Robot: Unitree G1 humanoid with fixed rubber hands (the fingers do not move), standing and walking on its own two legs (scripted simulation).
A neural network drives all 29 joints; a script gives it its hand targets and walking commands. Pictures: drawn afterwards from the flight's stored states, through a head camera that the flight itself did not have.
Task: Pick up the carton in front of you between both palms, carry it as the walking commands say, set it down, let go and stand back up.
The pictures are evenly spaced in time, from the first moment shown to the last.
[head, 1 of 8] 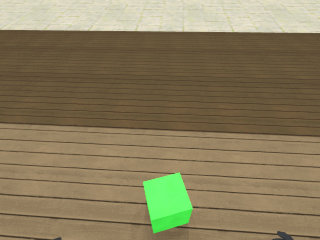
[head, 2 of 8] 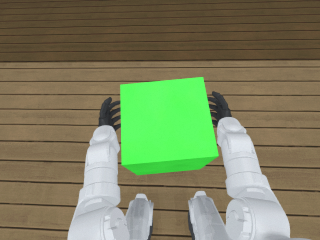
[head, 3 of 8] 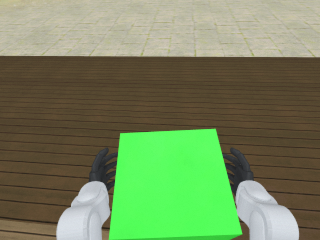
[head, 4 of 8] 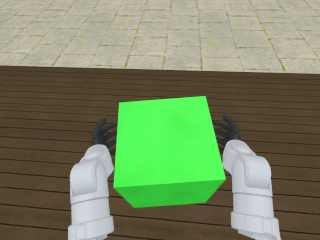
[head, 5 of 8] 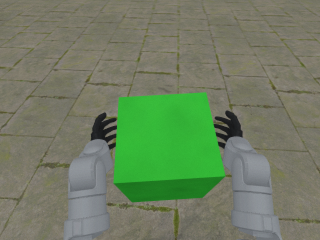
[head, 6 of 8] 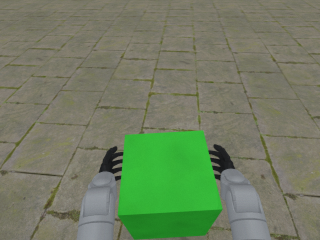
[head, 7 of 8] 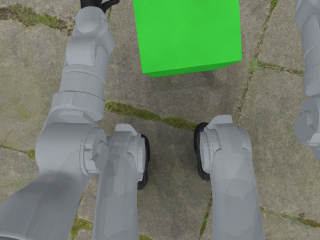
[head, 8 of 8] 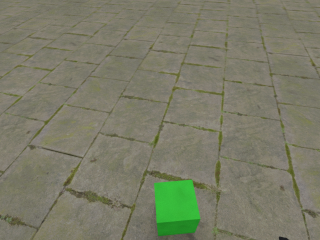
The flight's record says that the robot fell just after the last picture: no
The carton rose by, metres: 0.68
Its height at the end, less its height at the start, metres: -0.44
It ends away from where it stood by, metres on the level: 5.23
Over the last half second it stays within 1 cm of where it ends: yes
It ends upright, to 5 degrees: yes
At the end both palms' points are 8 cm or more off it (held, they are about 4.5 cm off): yes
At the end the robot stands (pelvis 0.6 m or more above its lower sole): yes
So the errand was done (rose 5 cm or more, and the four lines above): yes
